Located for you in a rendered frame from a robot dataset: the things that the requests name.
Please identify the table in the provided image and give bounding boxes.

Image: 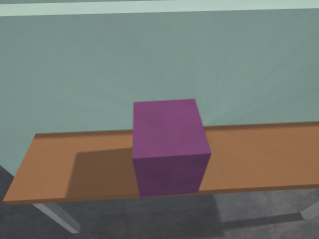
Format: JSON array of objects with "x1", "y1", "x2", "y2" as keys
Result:
[{"x1": 3, "y1": 121, "x2": 319, "y2": 234}]

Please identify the carton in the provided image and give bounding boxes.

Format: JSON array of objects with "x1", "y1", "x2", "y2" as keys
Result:
[{"x1": 132, "y1": 99, "x2": 211, "y2": 197}]

